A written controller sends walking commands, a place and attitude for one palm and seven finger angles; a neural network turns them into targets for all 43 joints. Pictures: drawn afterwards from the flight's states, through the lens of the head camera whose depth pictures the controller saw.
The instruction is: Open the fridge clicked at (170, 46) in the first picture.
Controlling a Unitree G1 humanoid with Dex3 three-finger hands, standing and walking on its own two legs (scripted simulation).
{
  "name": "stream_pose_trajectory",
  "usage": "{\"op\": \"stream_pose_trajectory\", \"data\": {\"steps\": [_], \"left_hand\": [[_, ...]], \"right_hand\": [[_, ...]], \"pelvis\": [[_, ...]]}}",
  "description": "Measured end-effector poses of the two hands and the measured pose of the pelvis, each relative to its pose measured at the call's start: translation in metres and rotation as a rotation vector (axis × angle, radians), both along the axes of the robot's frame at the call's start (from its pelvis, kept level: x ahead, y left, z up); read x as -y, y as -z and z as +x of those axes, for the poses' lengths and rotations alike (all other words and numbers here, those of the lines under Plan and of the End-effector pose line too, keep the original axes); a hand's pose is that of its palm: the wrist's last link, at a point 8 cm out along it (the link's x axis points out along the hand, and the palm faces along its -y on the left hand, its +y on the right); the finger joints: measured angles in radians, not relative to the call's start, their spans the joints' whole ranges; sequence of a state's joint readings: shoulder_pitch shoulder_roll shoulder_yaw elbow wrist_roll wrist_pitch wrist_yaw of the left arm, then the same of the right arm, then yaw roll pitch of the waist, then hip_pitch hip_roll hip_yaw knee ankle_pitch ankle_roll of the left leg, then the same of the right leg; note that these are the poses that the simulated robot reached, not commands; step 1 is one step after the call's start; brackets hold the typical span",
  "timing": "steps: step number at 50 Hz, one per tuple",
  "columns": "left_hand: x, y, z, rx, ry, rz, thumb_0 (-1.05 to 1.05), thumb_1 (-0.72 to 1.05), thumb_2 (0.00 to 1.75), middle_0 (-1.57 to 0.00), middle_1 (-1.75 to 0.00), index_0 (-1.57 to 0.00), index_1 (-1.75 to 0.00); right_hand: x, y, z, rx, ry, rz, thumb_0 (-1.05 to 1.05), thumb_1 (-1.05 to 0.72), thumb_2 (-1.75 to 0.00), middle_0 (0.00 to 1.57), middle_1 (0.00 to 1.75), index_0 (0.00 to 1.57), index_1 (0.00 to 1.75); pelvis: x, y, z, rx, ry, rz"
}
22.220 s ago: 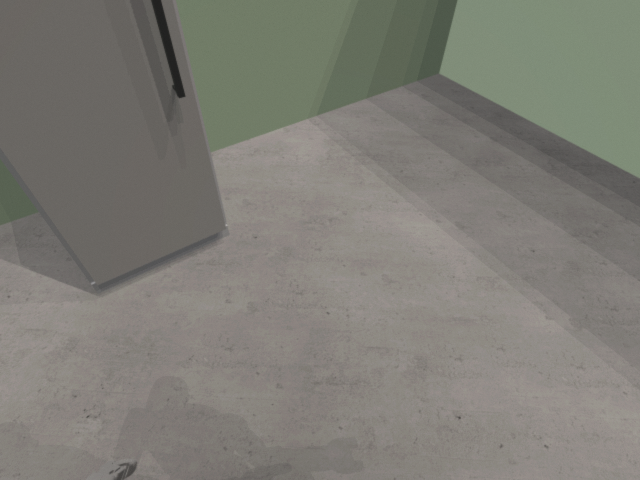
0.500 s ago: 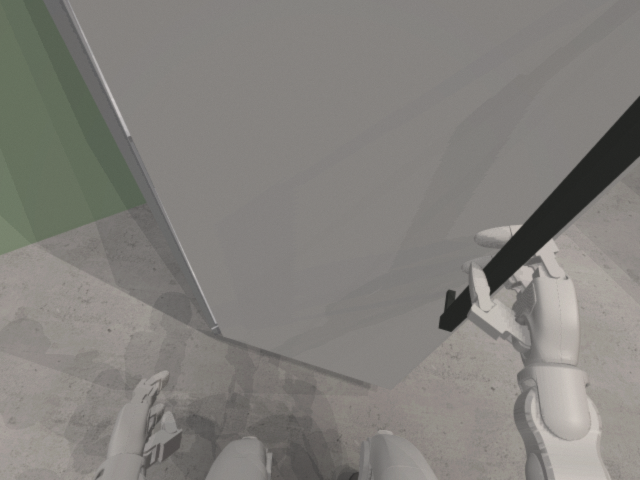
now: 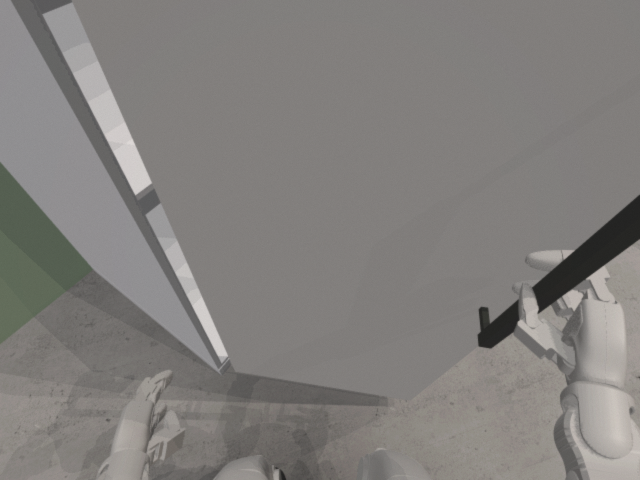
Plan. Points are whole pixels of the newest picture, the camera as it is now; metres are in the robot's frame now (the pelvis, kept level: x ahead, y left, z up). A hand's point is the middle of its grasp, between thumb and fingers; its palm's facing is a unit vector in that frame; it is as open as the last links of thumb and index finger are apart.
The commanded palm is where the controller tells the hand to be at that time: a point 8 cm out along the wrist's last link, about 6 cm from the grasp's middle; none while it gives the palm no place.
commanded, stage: stop walking and hold the door back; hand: right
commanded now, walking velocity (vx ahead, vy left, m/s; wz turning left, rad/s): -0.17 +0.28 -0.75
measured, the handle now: (586, 239) +0.34 -0.21 +0.18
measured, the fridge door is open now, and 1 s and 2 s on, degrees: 63 63 62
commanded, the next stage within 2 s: loosen the grip on the handle in 1.76 s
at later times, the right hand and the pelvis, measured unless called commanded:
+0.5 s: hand (520, 339) +0.27 -0.17 +0.09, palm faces +0.39 +0.87 -0.31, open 5.5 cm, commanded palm +0.25 -0.24 +0.08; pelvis -0.08 +0.11 +0.00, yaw -12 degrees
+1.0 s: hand (523, 307) +0.30 -0.18 +0.09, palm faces +0.26 +0.94 -0.24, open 5.3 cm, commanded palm +0.25 -0.24 +0.08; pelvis -0.11 +0.08 +0.01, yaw -5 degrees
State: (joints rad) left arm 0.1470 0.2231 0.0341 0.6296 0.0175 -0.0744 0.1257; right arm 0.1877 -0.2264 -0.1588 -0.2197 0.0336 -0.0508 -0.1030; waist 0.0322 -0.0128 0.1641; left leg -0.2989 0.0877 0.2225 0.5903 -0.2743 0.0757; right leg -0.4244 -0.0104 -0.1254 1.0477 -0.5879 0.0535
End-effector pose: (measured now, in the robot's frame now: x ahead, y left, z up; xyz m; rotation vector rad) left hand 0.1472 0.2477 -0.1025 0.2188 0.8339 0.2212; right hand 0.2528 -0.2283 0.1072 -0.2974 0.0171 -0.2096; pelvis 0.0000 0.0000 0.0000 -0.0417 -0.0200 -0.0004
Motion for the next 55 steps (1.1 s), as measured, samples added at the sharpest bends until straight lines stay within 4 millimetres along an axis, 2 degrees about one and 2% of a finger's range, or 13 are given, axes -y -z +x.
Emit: {"op": "stream_pose_trajectory", "data": {"steps": [7,14,17,19,24,30,35,39,43,46,48,51,55], "left_hand": [[-0.016,-0.014,0.019,0.047,0.139,0.058,0.02,0.9,0.9,-0.19,-0.3,-0.2,-0.3],[-0.006,-0.009,0.023,0.07,0.296,-0.065,0.01,0.9,0.9,-0.19,-0.3,-0.2,-0.3],[-0.012,0.003,0.021,0.076,0.344,-0.098,0.01,0.9,0.9,-0.2,-0.3,-0.2,-0.3],[-0.023,0.007,0.014,0.054,0.346,-0.094,0.01,0.9,0.9,-0.2,-0.3,-0.2,-0.3],[-0.065,0.01,-0.021,-0.017,0.273,-0.057,0.01,0.9,0.9,-0.2,-0.3,-0.2,-0.3],[-0.12,0.011,-0.086,-0.125,0.168,0.036,0.01,0.9,0.9,-0.2,-0.3,-0.2,-0.3],[-0.141,0.002,-0.142,-0.202,0.088,0.117,0.01,0.9,0.9,-0.2,-0.3,-0.2,-0.3],[-0.134,-0.004,-0.182,-0.216,0.021,0.157,0.01,0.91,0.9,-0.19,-0.29,-0.2,-0.3],[-0.106,-0.009,-0.215,-0.285,-0.036,0.095,0.01,0.91,0.9,-0.19,-0.29,-0.19,-0.3],[-0.083,-0.008,-0.229,-0.356,-0.032,0.047,0.01,0.9,0.9,-0.19,-0.3,-0.2,-0.3],[-0.071,-0.004,-0.231,-0.378,-0.018,0.02,0.01,0.9,0.9,-0.2,-0.3,-0.2,-0.3],[-0.062,0.007,-0.222,-0.362,0.003,-0.021,0.02,0.9,0.9,-0.2,-0.3,-0.2,-0.3],[-0.073,0.021,-0.195,-0.284,-0.018,-0.026,0.02,0.92,0.9,-0.2,-0.3,-0.21,-0.3]], "right_hand": [[-0.013,0.011,-0.036,0.098,0.068,0.088,0.0,-0.71,-0.82,0.41,1.36,0.33,1.4],[-0.02,0.006,-0.043,0.024,0.176,0.041,-0.02,-0.69,-0.83,0.44,1.39,0.39,1.4],[-0.022,0.006,-0.041,0.022,0.221,0.02,-0.03,-0.68,-0.83,0.45,1.39,0.4,1.4],[-0.023,0.006,-0.04,-0.005,0.241,0.022,-0.05,-0.68,-0.83,0.45,1.39,0.41,1.4],[-0.018,0.002,-0.03,-0.08,0.241,0.012,-0.08,-0.66,-0.83,0.45,1.4,0.43,1.4],[-0.013,-0.001,-0.017,-0.108,0.245,0.045,-0.06,-0.62,-0.82,0.45,1.4,0.44,1.4],[-0.009,0.0,-0.005,-0.076,0.216,0.093,-0.03,-0.64,-0.82,0.45,1.4,0.45,1.4],[-0.007,0.002,0.004,-0.027,0.149,0.112,0.0,-0.68,-0.82,0.45,1.4,0.45,1.4],[-0.007,0.001,0.007,-0.033,0.111,0.118,0.0,-0.71,-0.82,0.45,1.4,0.45,1.4],[-0.005,0.0,0.009,-0.049,0.089,0.112,-0.01,-0.71,-0.82,0.45,1.4,0.45,1.4],[-0.004,0.001,0.01,-0.046,0.079,0.097,-0.01,-0.71,-0.82,0.45,1.4,0.45,1.4],[-0.002,0.001,0.013,-0.027,0.078,0.054,-0.02,-0.69,-0.81,0.45,1.4,0.45,1.4],[-0.002,0.004,0.014,0.002,0.104,0.026,-0.05,-0.67,-0.8,0.45,1.4,0.45,1.4]], "pelvis": [[-0.033,0.011,-0.018,-0.01,0.083,0.011],[-0.074,0.004,-0.04,0.053,0.183,0.043],[-0.095,0.016,-0.05,0.058,0.186,0.019],[-0.103,0.015,-0.059,0.062,0.191,0.007],[-0.112,0.003,-0.076,0.037,0.2,-0.026],[-0.109,-0.003,-0.093,0.013,0.199,-0.042],[-0.095,-0.002,-0.108,0.007,0.17,-0.039],[-0.078,0.004,-0.12,0.015,0.134,0.011],[-0.074,-0.008,-0.119,0.004,0.126,0.058],[-0.074,-0.013,-0.113,-0.013,0.115,0.088],[-0.076,-0.013,-0.11,-0.019,0.098,0.094],[-0.082,-0.004,-0.105,-0.024,0.08,0.082],[-0.082,0.008,-0.109,-0.007,0.075,0.093]]}}
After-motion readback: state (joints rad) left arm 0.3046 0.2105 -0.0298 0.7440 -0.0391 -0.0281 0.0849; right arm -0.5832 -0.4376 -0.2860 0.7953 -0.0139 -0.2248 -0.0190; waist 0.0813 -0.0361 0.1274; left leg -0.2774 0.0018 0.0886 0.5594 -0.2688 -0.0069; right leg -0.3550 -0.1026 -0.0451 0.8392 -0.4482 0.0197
